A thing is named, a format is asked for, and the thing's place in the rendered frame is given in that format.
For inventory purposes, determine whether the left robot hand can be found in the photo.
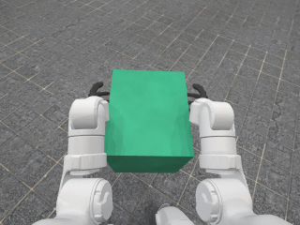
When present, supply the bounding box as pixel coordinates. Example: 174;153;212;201
88;82;110;103

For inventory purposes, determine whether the right robot thigh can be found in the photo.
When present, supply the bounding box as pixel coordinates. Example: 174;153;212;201
156;206;194;225

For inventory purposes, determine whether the left robot upper arm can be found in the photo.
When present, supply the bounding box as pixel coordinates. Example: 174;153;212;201
32;177;113;225

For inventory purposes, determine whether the robot right shin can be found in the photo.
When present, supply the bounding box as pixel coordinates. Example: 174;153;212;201
158;203;170;211

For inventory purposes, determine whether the robot left forearm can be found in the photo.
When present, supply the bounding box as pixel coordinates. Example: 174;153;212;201
56;96;110;213

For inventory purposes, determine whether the right robot upper arm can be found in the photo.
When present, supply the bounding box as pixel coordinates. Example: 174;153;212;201
195;178;293;225

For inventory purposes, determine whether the right robot hand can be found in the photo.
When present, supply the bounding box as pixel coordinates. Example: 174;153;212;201
187;83;208;112

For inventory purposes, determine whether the robot right forearm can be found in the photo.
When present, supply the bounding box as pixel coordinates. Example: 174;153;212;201
189;97;253;206

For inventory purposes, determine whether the carton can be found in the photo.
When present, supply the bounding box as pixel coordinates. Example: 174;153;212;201
104;69;194;173

